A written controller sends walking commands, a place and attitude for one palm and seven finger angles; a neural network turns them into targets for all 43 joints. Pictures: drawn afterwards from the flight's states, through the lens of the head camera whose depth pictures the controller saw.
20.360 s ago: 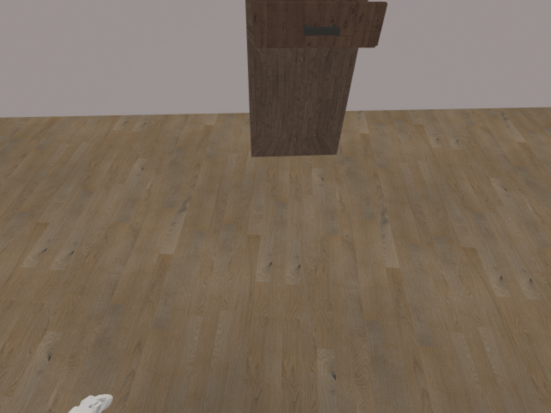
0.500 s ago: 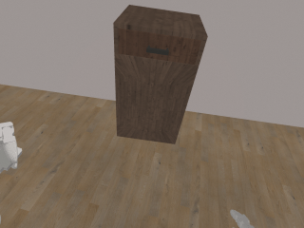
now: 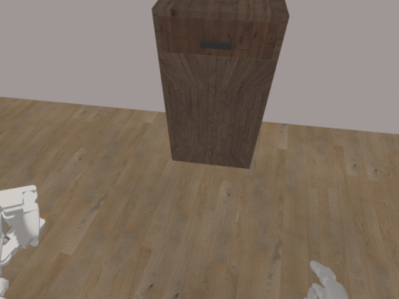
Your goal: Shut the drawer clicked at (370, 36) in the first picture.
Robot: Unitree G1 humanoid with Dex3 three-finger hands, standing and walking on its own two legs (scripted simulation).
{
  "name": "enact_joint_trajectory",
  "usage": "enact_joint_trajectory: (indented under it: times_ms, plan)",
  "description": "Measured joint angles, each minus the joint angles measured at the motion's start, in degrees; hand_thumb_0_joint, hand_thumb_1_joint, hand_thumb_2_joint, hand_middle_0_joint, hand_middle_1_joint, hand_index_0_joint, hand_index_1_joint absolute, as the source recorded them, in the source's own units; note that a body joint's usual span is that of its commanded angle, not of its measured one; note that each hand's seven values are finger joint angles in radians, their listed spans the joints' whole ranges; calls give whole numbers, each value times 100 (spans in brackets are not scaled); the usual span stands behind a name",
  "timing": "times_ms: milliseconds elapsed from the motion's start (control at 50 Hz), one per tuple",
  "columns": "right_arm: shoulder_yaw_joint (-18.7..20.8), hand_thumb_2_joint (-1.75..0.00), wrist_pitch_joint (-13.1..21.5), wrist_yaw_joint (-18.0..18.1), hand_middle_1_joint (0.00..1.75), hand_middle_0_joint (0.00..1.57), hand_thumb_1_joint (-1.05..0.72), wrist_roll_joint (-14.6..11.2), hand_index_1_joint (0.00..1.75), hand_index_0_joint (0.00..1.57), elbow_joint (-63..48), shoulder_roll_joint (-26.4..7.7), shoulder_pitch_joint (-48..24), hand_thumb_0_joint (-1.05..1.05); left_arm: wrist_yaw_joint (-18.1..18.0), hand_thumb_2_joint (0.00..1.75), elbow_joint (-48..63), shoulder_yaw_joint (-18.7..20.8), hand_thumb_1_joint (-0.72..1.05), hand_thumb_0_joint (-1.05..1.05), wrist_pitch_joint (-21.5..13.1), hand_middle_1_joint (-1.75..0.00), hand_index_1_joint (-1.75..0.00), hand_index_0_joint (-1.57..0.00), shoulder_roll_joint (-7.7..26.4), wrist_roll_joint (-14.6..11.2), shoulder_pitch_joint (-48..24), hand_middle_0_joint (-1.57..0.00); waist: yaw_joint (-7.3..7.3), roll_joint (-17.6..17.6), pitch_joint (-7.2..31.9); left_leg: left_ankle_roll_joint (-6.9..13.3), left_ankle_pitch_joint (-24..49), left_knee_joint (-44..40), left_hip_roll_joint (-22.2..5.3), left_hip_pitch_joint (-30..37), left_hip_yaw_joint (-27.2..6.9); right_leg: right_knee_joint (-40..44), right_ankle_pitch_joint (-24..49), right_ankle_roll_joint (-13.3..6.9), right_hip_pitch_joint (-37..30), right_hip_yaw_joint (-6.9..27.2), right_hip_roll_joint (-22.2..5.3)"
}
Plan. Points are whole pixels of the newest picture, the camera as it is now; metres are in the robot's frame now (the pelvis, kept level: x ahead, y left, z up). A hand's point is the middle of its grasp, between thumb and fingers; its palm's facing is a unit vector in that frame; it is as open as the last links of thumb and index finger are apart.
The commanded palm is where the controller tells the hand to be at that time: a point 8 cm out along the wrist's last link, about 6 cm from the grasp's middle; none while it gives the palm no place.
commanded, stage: stop stepping back and stand still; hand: left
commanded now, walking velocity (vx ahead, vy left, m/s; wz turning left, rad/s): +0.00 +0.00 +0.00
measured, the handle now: (216, 42) +0.99 +0.00 +0.05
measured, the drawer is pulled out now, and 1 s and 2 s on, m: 0.00 0.00 0.00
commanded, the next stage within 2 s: let the arm hang, fingers relaxed in 0.34 s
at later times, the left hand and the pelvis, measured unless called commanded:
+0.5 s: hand (59, 226) +0.20 +0.24 +0.10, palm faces +0.22 -0.83 -0.51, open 3.2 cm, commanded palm none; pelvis +0.00 +0.01 +0.00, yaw +0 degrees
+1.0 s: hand out of the picture -0.04 +0.22 -0.16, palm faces +0.02 -0.97 -0.24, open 5.1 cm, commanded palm none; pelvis -0.02 +0.03 +0.01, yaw +1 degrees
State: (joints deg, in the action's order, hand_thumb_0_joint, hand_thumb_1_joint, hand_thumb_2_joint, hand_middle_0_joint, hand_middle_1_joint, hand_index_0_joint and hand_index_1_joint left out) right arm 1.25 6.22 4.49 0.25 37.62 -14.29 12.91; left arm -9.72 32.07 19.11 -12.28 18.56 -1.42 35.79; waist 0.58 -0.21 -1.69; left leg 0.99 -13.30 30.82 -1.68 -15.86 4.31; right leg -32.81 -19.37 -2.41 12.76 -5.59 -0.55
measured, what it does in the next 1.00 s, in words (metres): stands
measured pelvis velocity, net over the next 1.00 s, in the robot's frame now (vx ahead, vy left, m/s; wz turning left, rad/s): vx -0.02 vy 0.03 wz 0.01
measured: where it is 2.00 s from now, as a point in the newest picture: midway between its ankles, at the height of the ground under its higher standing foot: outside the picture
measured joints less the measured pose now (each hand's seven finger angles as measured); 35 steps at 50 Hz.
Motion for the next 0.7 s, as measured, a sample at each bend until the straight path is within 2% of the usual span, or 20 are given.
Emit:
enact_joint_trajectory:
  times_ms: [80,140,200,300,440,460,480,520,580,640,700]
  plan:
    - [68,-90,31,-3,30,20,-91,-63,30,20,-172,78,-234,2,23,90,232,-13,89,2,-97,-160,-160,-141,227,61,-207,-141,17,228,-108,-116,-120,-36,40,94,63,-117,-108,38,-6,99,-40]
    - [13,-90,40,-50,30,20,-91,-100,30,20,-394,165,-344,1,59,90,276,185,89,2,-163,-160,-160,-141,431,57,-121,-141,-91,137,-98,-143,-106,-103,-33,70,19,151,6,0,-80,57,50]
    - [-47,-90,-10,-116,30,20,-91,-138,30,20,-522,253,-422,1,83,90,293,349,89,2,-200,-160,-160,-141,555,-20,69,-141,-139,7,-107,-174,-87,-138,-110,24,-3,369,124,-15,-114,40,137]
    - [-132,-90,-189,-130,30,20,-91,-150,30,20,-501,336,-414,1,128,90,176,277,89,1,-124,-160,-160,-141,489,-119,311,-141,-107,-70,-104,-173,-58,-244,-108,68,51,454,162,-6,-127,93,139]
    - [-173,-90,-317,-44,30,21,-91,-124,30,20,-367,336,-233,1,124,90,29,52,89,2,72,-160,-160,-141,314,-115,296,-141,-22,-74,-102,-128,5,-345,-67,161,71,538,220,42,-211,109,103]
    - [-129,-90,-166,-149,30,21,-90,-126,30,20,-218,285,-228,1,200,90,-293,-88,89,1,-47,-160,-160,-141,349,-33,116,-141,-9,-113,-49,-116,8,-262,-58,63,44,476,224,55,-139,79,87]
    - [-86,-90,-104,-283,30,21,-90,-124,30,20,-52,176,-239,1,361,90,-851,-329,89,1,3,-160,-160,-141,387,64,-212,-141,22,-186,27,-97,-22,-141,-34,-61,8,355,184,64,-33,41,57]
    - [-48,-90,-231,-461,30,21,-90,-91,30,20,250,-68,-323,1,647,90,-2274,-826,89,1,461,-159,-158,-139,284,208,-906,-139,28,-363,165,-49,-126,142,16,-294,-47,67,54,87,170,-15,-11]
    - [-30,-90,-491,-530,30,21,-90,5,30,20,571,-238,-400,1,844,90,-4486,-1336,90,0,1142,-154,-154,-135,-92,313,-1602,-134,-75,-493,275,3,-231,418,66,-477,-55,-239,-78,120,354,-22,-83]
    - [-60,-90,-665,-513,30,21,-91,78,30,20,780,-149,-288,1,903,90,-6060,-1683,91,1,1475,-147,-146,-127,-416,331,-1850,-127,-203,-299,204,23,-225,430,114,-425,-38,-333,-120,123,339,-7,-136]
    - [-143,-90,-757,-493,30,20,-91,115,30,20,1056,23,-78,1,918,90,-7106,-1944,91,1,1578,-137,-136,-117,-695,286,-1898,-117,-240,6,54,18,-138,278,123,-291,-50,-205,-43,138,212,-21,-135]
